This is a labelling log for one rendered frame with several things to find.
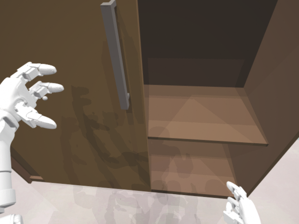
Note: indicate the left robot upper arm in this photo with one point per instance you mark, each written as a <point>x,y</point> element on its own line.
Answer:
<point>11,219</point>

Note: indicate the wardrobe door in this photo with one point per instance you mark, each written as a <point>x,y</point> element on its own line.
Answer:
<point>22,162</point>
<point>95,143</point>

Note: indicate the robot right hand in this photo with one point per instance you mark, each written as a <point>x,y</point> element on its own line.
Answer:
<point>245,211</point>

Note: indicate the handle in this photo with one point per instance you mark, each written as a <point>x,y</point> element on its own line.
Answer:
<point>109,19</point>

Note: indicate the left robot forearm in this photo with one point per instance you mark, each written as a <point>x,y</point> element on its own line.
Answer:
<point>8,126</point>

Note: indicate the robot left hand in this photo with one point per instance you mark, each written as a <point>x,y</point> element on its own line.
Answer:
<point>13,92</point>

